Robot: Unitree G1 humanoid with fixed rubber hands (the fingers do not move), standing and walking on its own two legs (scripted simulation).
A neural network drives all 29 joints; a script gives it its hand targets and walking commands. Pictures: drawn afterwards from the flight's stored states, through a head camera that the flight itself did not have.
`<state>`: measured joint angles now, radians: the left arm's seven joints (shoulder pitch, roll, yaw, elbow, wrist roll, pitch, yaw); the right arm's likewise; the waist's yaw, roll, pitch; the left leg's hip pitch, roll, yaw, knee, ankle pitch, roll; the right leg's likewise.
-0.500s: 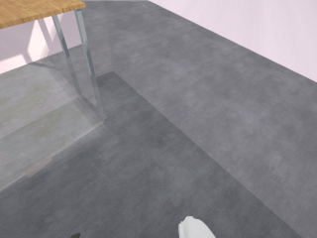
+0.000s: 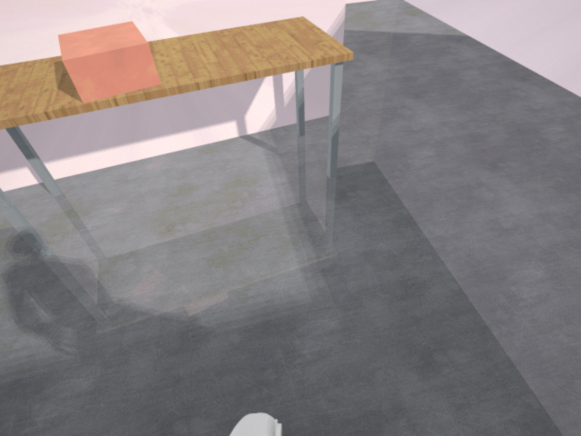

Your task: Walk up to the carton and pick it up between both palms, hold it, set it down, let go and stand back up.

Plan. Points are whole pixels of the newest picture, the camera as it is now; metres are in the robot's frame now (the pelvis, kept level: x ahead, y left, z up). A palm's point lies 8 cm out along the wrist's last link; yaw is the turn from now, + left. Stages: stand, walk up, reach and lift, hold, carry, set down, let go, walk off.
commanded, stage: walk up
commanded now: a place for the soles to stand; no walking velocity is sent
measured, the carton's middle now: (109, 59) +1.38 +0.75 -0.01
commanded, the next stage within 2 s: none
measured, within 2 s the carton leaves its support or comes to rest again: neither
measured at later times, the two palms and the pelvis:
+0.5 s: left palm (104, 359) +0.29 +0.37 -0.12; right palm (371, 301) +0.41 -0.12 -0.14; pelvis +0.29 +0.11 -0.01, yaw +18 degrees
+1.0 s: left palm (127, 309) +0.38 +0.35 -0.11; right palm (330, 195) +0.70 -0.05 -0.12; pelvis +0.51 +0.14 +0.00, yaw +26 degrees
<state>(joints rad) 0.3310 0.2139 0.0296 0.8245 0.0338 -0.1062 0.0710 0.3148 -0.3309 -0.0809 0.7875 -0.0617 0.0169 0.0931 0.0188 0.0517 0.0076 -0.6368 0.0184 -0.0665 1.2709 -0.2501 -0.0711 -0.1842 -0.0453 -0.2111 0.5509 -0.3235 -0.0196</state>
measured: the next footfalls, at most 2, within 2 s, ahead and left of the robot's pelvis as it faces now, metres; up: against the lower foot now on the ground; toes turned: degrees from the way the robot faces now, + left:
left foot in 0.26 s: +0.34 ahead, +0.22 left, +0.00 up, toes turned +18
right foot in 0.70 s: +0.61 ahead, +0.05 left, +0.00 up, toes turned +14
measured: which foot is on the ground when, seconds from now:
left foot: up 0.00-0.24, down 0.26-0.72, up 0.74-1.00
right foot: down 0.00-0.32, up 0.34-0.68, down 0.70-1.00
